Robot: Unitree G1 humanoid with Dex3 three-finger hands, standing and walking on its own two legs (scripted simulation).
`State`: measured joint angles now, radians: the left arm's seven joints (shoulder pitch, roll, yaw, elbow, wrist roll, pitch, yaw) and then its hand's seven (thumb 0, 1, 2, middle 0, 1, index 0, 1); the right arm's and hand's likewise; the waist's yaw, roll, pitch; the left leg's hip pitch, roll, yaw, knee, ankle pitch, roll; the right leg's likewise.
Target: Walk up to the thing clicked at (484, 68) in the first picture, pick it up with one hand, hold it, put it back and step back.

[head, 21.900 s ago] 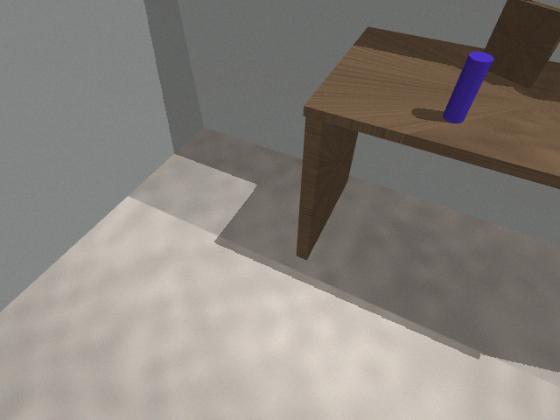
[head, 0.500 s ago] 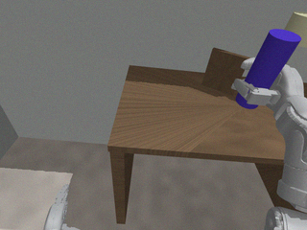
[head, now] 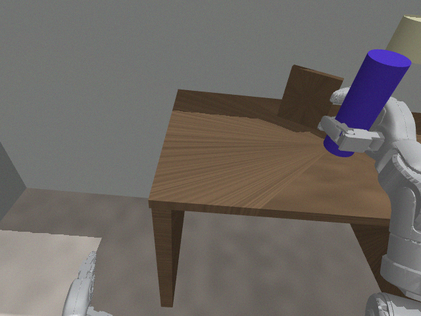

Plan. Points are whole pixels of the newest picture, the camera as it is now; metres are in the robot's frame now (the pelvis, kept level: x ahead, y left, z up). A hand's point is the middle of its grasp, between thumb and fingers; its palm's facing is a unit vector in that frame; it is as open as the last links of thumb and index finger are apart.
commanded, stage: hold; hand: right
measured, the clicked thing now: (360, 108) +0.33 -0.17 +0.30
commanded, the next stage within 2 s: crouch in 1.46 s
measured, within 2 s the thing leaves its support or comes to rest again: neither
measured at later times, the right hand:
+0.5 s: hand (342, 123) +0.34 -0.17 +0.27, palm faces +0.09 +1.00 -0.03, open 6.8 cm
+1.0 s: hand (343, 122) +0.34 -0.17 +0.27, palm faces +0.09 +1.00 -0.03, open 6.8 cm
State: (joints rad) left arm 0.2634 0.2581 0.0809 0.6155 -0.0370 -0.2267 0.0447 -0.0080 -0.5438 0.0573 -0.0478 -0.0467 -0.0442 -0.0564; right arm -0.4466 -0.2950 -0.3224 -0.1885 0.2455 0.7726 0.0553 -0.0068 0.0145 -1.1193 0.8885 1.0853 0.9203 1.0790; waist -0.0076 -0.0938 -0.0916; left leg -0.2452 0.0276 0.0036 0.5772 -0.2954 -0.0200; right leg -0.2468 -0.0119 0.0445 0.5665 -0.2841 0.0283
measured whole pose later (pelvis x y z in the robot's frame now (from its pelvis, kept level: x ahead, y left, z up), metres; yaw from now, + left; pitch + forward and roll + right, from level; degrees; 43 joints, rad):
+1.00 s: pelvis +0.00 +0.00 +0.00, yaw +0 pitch -2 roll +0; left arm 0.27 0.26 0.09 0.62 -0.04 -0.23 0.04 -0.01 -0.55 0.06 -0.05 -0.05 -0.05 -0.06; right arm -0.47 -0.29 -0.32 -0.16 0.24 0.76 0.05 -0.01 0.02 -1.12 0.89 1.09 0.92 1.08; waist -0.01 -0.09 -0.08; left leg -0.24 0.03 0.00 0.57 -0.29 -0.02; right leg -0.25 -0.01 0.04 0.56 -0.28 0.03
